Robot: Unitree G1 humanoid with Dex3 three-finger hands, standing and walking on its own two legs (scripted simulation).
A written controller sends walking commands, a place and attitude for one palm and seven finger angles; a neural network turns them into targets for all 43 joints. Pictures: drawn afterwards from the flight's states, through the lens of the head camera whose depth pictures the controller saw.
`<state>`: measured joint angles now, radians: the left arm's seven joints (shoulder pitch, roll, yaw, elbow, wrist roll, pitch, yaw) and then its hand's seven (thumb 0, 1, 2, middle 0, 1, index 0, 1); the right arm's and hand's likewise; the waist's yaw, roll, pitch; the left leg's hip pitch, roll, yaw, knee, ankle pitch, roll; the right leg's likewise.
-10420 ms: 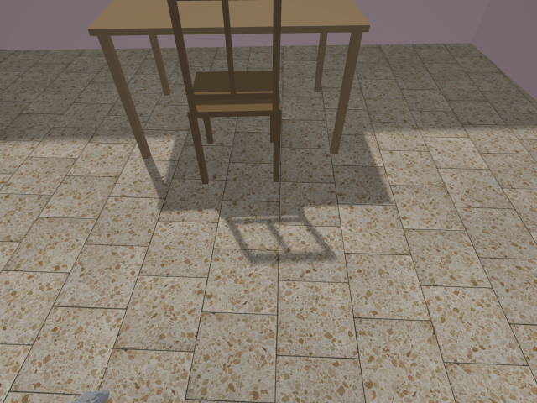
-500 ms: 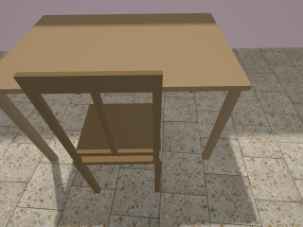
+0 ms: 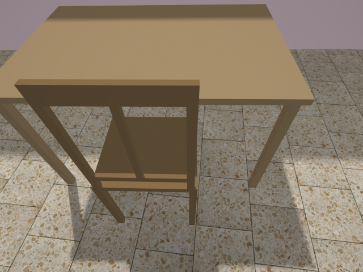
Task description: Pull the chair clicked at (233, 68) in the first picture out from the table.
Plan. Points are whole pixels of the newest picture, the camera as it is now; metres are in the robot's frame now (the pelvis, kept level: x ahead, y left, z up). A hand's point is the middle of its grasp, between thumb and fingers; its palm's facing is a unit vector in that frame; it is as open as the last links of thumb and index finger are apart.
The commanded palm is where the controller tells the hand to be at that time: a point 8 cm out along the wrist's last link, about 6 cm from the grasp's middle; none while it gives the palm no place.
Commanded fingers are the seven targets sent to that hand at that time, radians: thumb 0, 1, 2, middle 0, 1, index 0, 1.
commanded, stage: come to a stop and stand still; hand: left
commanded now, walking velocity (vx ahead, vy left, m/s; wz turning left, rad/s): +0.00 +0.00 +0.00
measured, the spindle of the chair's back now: (129, 147) +0.45 +0.19 -0.06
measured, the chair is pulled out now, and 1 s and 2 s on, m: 0.00 0.00 0.00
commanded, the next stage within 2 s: look again from close up in 1.12 s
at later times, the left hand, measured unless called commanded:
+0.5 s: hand out of the picture -0.01 +0.25 -0.17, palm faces -0.02 -0.98 -0.20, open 7.4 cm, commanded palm none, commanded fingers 0.00 0.90 0.90 -0.20 -0.30 -0.20 -0.30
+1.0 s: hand out of the picture -0.11 +0.25 -0.17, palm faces -0.02 -0.98 -0.18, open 7.4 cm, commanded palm none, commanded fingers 0.00 0.90 0.90 -0.20 -0.30 -0.20 -0.30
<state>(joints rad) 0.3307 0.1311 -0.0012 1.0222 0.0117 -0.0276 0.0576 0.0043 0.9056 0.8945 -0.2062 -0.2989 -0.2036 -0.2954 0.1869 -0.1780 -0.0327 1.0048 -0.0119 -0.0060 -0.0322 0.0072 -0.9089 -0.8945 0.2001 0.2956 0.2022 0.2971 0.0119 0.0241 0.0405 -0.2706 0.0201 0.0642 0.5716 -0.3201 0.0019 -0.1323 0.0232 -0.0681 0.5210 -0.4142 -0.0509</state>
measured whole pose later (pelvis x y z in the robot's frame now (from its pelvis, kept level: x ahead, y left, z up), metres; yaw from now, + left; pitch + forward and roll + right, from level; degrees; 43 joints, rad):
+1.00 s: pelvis -0.07 +0.09 +0.01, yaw -2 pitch +0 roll +0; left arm 0.35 0.13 -0.01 1.14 0.02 0.01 0.05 0.00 0.91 0.90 -0.20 -0.30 -0.20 -0.29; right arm 0.25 -0.14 -0.02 1.15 -0.01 0.00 -0.02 0.01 -0.91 -0.89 0.20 0.30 0.20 0.30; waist 0.00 -0.01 0.05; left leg -0.25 -0.09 0.14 0.37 -0.14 0.12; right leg -0.19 -0.08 0.01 0.47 -0.28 0.04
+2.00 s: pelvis -0.05 +0.02 +0.01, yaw -3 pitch -1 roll +1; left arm 0.32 0.11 -0.01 1.13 0.01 -0.02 0.04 0.00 0.91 0.90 -0.20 -0.30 -0.20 -0.29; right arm 0.25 -0.14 -0.01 1.17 0.00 0.00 -0.02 0.01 -0.91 -0.89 0.20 0.30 0.20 0.30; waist -0.01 0.01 0.03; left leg -0.21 0.00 0.11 0.38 -0.17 0.03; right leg -0.14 0.01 -0.01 0.43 -0.29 -0.02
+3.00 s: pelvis -0.01 -0.01 +0.01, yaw -3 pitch +0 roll +1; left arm 0.33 0.12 0.00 1.14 0.01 -0.02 0.05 0.00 0.91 0.90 -0.20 -0.30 -0.20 -0.29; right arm 0.24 -0.16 0.00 1.17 -0.01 0.00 -0.04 0.01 -0.91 -0.89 0.20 0.30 0.20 0.30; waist 0.00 0.01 0.02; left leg -0.17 0.03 0.09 0.38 -0.21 -0.02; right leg -0.07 0.04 -0.02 0.38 -0.31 -0.06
